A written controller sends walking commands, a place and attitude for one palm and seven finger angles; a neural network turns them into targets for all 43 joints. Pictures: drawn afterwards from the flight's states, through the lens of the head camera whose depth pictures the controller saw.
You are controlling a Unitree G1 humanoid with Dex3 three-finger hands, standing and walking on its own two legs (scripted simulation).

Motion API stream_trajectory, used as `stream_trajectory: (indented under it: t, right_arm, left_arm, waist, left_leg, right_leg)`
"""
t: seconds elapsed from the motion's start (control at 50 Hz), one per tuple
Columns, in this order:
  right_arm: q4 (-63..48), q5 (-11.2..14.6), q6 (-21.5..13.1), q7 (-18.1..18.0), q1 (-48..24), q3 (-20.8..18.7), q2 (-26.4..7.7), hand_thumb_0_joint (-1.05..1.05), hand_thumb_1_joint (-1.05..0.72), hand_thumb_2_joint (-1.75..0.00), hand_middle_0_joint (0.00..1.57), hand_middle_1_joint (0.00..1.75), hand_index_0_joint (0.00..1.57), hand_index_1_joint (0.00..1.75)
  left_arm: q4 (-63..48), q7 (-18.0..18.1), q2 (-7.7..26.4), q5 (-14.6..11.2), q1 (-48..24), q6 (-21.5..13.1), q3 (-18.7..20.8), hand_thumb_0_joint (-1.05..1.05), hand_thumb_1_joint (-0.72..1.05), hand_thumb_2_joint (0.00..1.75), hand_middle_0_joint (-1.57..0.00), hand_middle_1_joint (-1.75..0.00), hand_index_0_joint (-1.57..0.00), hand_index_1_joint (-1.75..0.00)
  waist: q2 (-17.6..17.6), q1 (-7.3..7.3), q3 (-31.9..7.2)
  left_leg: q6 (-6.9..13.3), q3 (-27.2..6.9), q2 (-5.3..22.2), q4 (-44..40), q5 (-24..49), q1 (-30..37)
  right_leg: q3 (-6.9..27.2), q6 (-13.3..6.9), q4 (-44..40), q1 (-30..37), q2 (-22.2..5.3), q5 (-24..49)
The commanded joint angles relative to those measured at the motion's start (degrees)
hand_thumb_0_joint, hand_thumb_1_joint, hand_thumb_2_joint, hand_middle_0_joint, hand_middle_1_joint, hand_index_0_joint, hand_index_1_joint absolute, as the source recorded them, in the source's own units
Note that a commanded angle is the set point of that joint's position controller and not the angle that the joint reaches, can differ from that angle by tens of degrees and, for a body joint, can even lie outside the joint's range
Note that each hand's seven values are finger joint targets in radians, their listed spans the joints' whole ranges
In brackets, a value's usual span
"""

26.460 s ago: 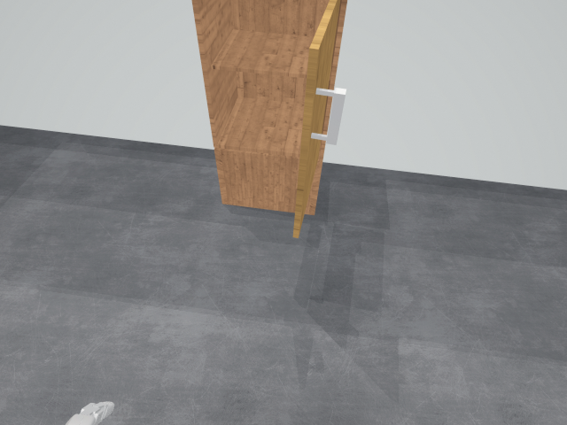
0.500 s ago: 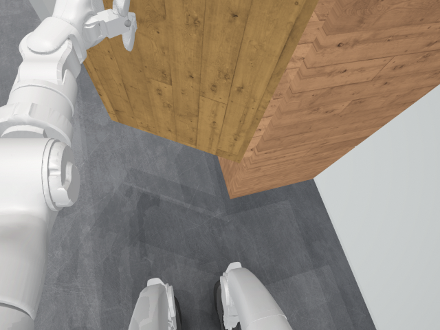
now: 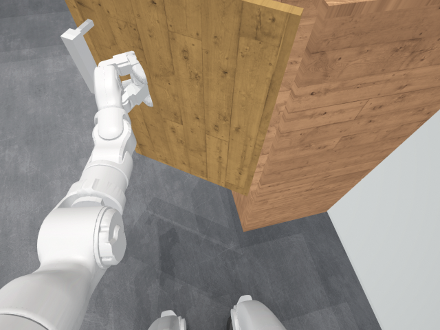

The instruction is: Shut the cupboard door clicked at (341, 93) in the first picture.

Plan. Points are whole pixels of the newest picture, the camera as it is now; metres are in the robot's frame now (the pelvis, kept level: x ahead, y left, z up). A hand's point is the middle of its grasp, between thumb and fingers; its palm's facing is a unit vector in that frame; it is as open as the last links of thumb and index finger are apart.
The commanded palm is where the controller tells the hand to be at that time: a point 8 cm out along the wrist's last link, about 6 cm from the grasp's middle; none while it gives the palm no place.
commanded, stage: pull the fist back off the door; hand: left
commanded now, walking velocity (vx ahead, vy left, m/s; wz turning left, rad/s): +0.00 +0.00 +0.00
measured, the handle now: (93, 58) +0.64 +0.18 +0.09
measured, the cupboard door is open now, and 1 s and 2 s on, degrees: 53 53 53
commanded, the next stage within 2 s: draw the hand back to the body in 0.36 s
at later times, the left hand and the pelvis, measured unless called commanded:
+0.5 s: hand (153, 116) +0.47 +0.06 +0.09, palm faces +0.04 -1.00 -0.04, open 3.1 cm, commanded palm +0.43 +0.12 +0.10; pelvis -0.02 +0.00 +0.00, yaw +1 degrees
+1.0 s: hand (73, 167) +0.34 +0.15 +0.16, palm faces +0.00 -1.00 -0.04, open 3.1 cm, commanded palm +0.31 +0.21 +0.16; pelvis +0.00 +0.02 +0.04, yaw +1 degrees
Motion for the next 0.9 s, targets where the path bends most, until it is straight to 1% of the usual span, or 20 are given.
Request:
stream_trajectory:
  t: [0.0, 0.06, 0.14, 0.22, 0.24, 0.28, 0.34, 0.4, 0.42, 0.46, 0.48, 0.52, 0.56, 0.58, 0.62, 0.64, 0.68, 0.74, 0.82, 0.88]
  right_arm:
    - [-2.42, 0.74, -0.06, -0.1, 7.84, -3.72, -8.98, 0.0, -0.9, -0.9, 0.2, 0.3, 0.2, 0.3]
    - [-3.49, 1.97, 0.96, -0.74, 5.83, -3.76, -9.13, 0.0, -0.9, -0.9, 0.2, 0.3, 0.2, 0.3]
    - [-3.57, 2.2, -0.03, -1.9, 2.85, -4.0, -8.32, 0.0, -0.9, -0.9, 0.2, 0.3, 0.2, 0.3]
    - [-1.6, 1.92, -1.86, -2.37, 1.38, -4.45, -7.64, 0.0, -0.9, -0.9, 0.2, 0.3, 0.2, 0.3]
    - [-1.18, 1.87, -2.1, -2.3, 1.15, -4.47, -7.69, 0.0, -0.9, -0.9, 0.2, 0.3, 0.2, 0.3]
    - [-0.53, 1.99, -1.75, -2.38, 0.2, -4.01, -7.82, 0.0, -0.9, -0.9, 0.2, 0.3, 0.2, 0.3]
    - [-0.8, 2.26, -0.49, -2.86, 0.22, -3.18, -8.35, 0.0, -0.9, -0.9, 0.2, 0.3, 0.2, 0.3]
    - [-2.44, 2.6, 0.16, -3.44, -0.72, -2.38, -8.68, 0.0, -0.9, -0.9, 0.2, 0.3, 0.2, 0.3]
    - [-2.87, 2.31, 0.11, -3.67, -0.67, -2.36, -8.8, 0.0, -0.9, -0.9, 0.2, 0.3, 0.2, 0.3]
    - [-3.61, 2.13, -0.61, -3.58, -1.31, -2.07, -8.19, 0.0, -0.9, -0.9, 0.2, 0.3, 0.2, 0.3]
    - [-4.1, 1.9, -0.99, -3.46, -1.13, -2.41, -8.1, 0.0, -0.9, -0.9, 0.2, 0.3, 0.2, 0.3]
    - [-5.48, 1.8, -1.39, -3.18, -1.4, -2.71, -8.07, 0.0, -0.9, -0.9, 0.2, 0.3, 0.2, 0.3]
    - [-6.32, 2.22, -1.41, -2.77, -1.27, -3.01, -7.77, 0.0, -0.9, -0.9, 0.2, 0.3, 0.2, 0.3]
    - [-6.88, 2.56, -1.29, -2.56, -1.59, -3.11, -7.66, 0.0, -0.9, -0.9, 0.2, 0.3, 0.2, 0.3]
    - [-7.6, 3.55, -0.6, -2.64, -1.73, -3.48, -7.97, 0.0, -0.9, -0.9, 0.2, 0.3, 0.2, 0.3]
    - [-8.36, 4.37, -0.32, -2.79, -2.57, -3.25, -7.75, 0.0, -0.9, -0.9, 0.2, 0.3, 0.2, 0.3]
    - [-9.24, 5.35, -0.17, -3.65, -4.39, -3.27, -8.02, 0.0, -0.9, -0.9, 0.2, 0.3, 0.2, 0.3]
    - [-10.0, 6.26, -1.15, -5.35, -7.93, -2.71, -7.58, 0.0, -0.9, -0.9, 0.2, 0.3, 0.2, 0.3]
    - [-9.79, 6.11, -3.68, -6.22, -10.08, -2.06, -6.89, 0.0, -0.9, -0.9, 0.2, 0.3, 0.2, 0.3]
    - [-9.89, 6.43, -4.22, -6.01, -12.69, -1.43, -6.66, 0.0, -0.9, -0.9, 0.2, 0.3, 0.2, 0.3]
  left_arm:
    - [-7.0, -1.97, 5.38, 0.35, -14.24, -3.58, -3.97, 0.0, 0.9, 0.9, -1.3, -1.5, -1.3, -1.5]
    - [-8.51, -4.21, 3.02, -2.42, -14.58, -0.94, -5.8, 0.0, 0.9, 0.9, -1.3, -1.5, -1.3, -1.5]
    - [-21.85, -3.77, 0.55, -5.74, -21.83, -4.95, -7.75, 0.0, 0.9, 0.9, -1.3, -1.5, -1.3, -1.5]
    - [-30.93, -1.33, -1.33, -3.74, -27.25, -11.03, -12.03, 0.0, 0.9, 0.9, -1.3, -1.5, -1.3, -1.5]
    - [-29.72, -0.67, -0.85, -3.22, -24.31, -11.34, -11.32, 0.0, 0.9, 0.9, -1.3, -1.5, -1.3, -1.5]
    - [-22.67, 0.31, -0.68, -1.59, -20.45, -9.62, -11.65, 0.0, 0.9, 0.9, -1.3, -1.5, -1.3, -1.5]
    - [-12.04, 1.58, 3.71, -0.13, -17.53, -4.4, -8.13, 0.0, 0.9, 0.9, -1.3, -1.5, -1.3, -1.5]
    - [-8.16, 1.82, 6.48, -2.05, -17.52, -0.24, -4.46, 0.0, 0.9, 0.9, -1.3, -1.5, -1.3, -1.5]
    - [-10.17, 1.77, 8.11, -3.02, -19.04, -0.71, -2.13, 0.0, 0.9, 0.9, -1.3, -1.5, -1.3, -1.5]
    - [-12.78, 0.86, 6.0, -4.48, -20.86, -2.56, -2.95, 0.0, 0.9, 0.9, -1.3, -1.5, -1.3, -1.5]
    - [-16.48, 0.25, 7.45, -4.52, -19.71, -4.69, -1.55, 0.0, 0.9, 0.9, -1.3, -1.5, -1.3, -1.5]
    - [-22.45, -1.22, 9.19, -4.37, -13.29, -8.1, -0.47, 0.0, 0.9, 0.9, -1.3, -1.5, -1.3, -1.5]
    - [-27.13, -3.15, 8.79, -3.52, -5.45, -9.15, -1.79, 0.0, 0.9, 0.9, -1.3, -1.5, -1.3, -1.5]
    - [-28.67, -4.16, 6.99, -3.31, -1.43, -8.23, -3.71, 0.0, 0.9, 0.9, -1.3, -1.5, -1.3, -1.5]
    - [-29.84, -6.17, 6.12, -3.81, 6.14, -4.55, -4.9, 0.0, 0.9, 0.9, -1.3, -1.5, -1.3, -1.5]
    - [-31.88, -7.26, 3.53, -5.26, 7.69, -2.1, -7.24, 0.0, 0.9, 0.9, -1.3, -1.5, -1.3, -1.5]
    - [-37.33, -8.86, 2.44, -8.46, 8.52, 2.12, -8.14, 0.0, 0.9, 0.9, -1.3, -1.5, -1.3, -1.5]
    - [-48.95, -9.63, 2.7, -11.7, 8.02, 4.36, -8.5, 0.0, 0.9, 0.9, -1.3, -1.5, -1.3, -1.5]
    - [-59.75, -9.04, 1.65, -10.32, 13.26, 3.0, -11.97, 0.0, 0.9, 0.9, -1.3, -1.5, -1.3, -1.5]
    - [-58.35, -9.36, 2.92, -9.41, 23.54, 5.17, -10.8, 0.0, 0.9, 0.9, -1.27, -1.47, -1.27, -1.47]
  waist:
    - [-5.96, 0.84, -20.53]
    - [-7.16, 0.97, -19.01]
    - [-2.48, 1.36, -23.8]
    - [2.19, 0.28, -28.68]
    - [2.16, 1.15, -29.59]
    - [-0.29, 0.5, -24.11]
    - [-6.96, 0.23, -16.63]
    - [-9.33, 0.92, -15.71]
    - [-7.87, 1.5, -18.59]
    - [-7.08, 1.78, -21.35]
    - [-6.71, 3.29, -24.96]
    - [-3.98, 5.83, -31.22]
    - [-3.08, 7.53, -32.2]
    - [-2.44, 7.66, -30.94]
    - [-5.61, 7.9, -26.32]
    - [-7.44, 7.13, -22.28]
    - [-8.74, 6.93, -18.56]
    - [-5.58, 7.69, -16.59]
    - [-0.54, 8.04, -14.03]
    - [-0.85, 9.79, -9.75]
  left_leg:
    - [1.38, -0.86, -2.24, -4.43, 17.82, 8.51]
    - [1.49, -0.3, -2.93, -5.51, 15.03, 7.89]
    - [1.53, -0.97, -2.77, -5.24, 15.82, 14.63]
    - [1.12, -2.57, -1.93, -3.98, 18.8, 22.08]
    - [0.92, -2.94, -1.85, -4.09, 19.1, 22.74]
    - [0.98, -2.56, -1.83, -4.77, 15.89, 19.29]
    - [1.51, -1.93, -2.5, -6.67, 9.28, 10.24]
    - [1.68, -1.34, -3.1, -7.58, 6.88, 6.77]
    - [1.65, -1.44, -3.09, -7.46, 8.71, 7.98]
    - [1.52, -1.39, -3.12, -6.78, 10.55, 8.61]
    - [1.44, -1.35, -2.99, -6.57, 13.2, 10.34]
    - [1.2, -1.06, -2.79, -6.63, 18.43, 14.23]
    - [1.02, -0.54, -2.46, -7.44, 22.18, 16.72]
    - [1.15, 0.16, -2.47, -8.07, 22.17, 17.26]
    - [1.39, 0.61, -2.22, -10.27, 20.86, 17.44]
    - [1.54, 0.85, -2.1, -11.69, 18.93, 17.24]
    - [1.72, 0.85, -2.15, -13.78, 16.22, 18.88]
    - [2.01, 0.4, -2.04, -15.96, 16.18, 24.4]
    - [1.87, -1.38, -1.27, -17.88, 18.88, 31.15]
    - [1.4, -1.84, -1.11, -20.02, 17.19, 30.6]
  right_leg:
    - [3.84, 2.71, -7.67, 19.85, -0.79, 26.39]
    - [4.88, 2.96, -9.72, 21.91, -1.44, 24.59]
    - [4.6, 2.69, -9.5, 20.9, -1.45, 23.7]
    - [3.24, 2.51, -6.54, 16.31, -1.35, 23.72]
    - [2.85, 2.42, -6.18, 15.99, -1.3, 23.05]
    - [2.74, 2.69, -7.06, 14.26, -1.44, 20.26]
    - [3.99, 3.37, -9.44, 16.83, -1.84, 15.64]
    - [5.58, 3.55, -11.82, 20.48, -2.32, 12.68]
    - [5.61, 3.36, -11.05, 21.9, -2.25, 14.91]
    - [5.18, 3.14, -9.72, 22.7, -2.11, 17.77]
    - [5.09, 2.91, -8.56, 24.81, -2.02, 20.9]
    - [4.83, 2.5, -6.68, 28.45, -1.82, 27.33]
    - [4.28, 2.2, -6.45, 30.25, -1.61, 31.02]
    - [4.34, 2.37, -7.52, 30.6, -1.55, 31.5]
    - [4.01, 2.62, -10.04, 31.83, -1.43, 30.25]
    - [3.94, 3.1, -12.2, 31.58, -1.5, 28.42]
    - [4.19, 3.42, -15.78, 32.18, -1.64, 23.83]
    - [3.68, 2.93, -18.3, 32.78, -1.67, 21.22]
    - [1.55, 2.13, -17.51, 30.41, -1.18, 21.57]
    - [1.08, 1.81, -18.08, 30.22, -1.45, 18.92]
